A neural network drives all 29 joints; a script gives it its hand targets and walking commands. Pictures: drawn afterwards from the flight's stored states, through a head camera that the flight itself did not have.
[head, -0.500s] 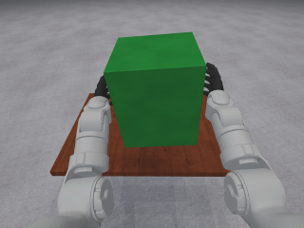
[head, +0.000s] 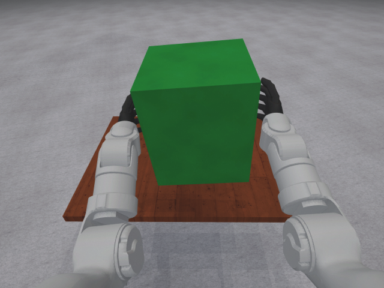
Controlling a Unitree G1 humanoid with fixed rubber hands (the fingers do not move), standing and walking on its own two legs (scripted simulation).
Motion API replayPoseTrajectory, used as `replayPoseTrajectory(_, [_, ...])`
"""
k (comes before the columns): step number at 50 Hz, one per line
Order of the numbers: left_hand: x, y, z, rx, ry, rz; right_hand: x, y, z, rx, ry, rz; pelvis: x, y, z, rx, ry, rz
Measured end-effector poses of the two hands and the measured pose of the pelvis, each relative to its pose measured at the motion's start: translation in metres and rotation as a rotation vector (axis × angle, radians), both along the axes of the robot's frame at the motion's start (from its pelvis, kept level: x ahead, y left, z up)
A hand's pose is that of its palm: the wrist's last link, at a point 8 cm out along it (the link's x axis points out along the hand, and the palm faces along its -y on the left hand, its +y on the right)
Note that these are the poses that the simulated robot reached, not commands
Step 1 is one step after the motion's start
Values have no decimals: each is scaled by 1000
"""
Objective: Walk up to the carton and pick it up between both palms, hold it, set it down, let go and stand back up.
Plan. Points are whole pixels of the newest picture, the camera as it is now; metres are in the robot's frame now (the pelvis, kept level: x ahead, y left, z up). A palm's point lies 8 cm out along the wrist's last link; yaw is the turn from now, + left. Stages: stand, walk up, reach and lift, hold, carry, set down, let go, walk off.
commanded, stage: hold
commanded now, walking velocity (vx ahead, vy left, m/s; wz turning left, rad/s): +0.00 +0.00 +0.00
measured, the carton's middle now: (199, 114) +0.43 +0.00 +0.19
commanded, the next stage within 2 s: set down in 1.72 s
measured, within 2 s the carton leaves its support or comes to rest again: neither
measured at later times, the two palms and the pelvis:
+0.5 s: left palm (128, 127) +0.38 +0.15 +0.20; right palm (270, 116) +0.39 -0.14 +0.21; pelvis +0.00 +0.00 +0.00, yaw +0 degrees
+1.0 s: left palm (128, 127) +0.38 +0.15 +0.20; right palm (271, 117) +0.39 -0.14 +0.21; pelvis +0.00 +0.00 +0.00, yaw +0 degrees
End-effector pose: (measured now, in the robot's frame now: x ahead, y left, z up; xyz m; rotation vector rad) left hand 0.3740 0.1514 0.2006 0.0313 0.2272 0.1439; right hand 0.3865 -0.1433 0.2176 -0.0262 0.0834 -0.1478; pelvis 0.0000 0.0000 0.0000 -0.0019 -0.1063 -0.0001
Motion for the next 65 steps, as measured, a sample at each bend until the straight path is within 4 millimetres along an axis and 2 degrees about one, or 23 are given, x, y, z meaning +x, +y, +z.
replayPoseTrajectory(65, [0, 0, -1, 6, -7, -11, 2, -1, -3, 1, -1, 0, 1, 0, 0, 0, -2, 0])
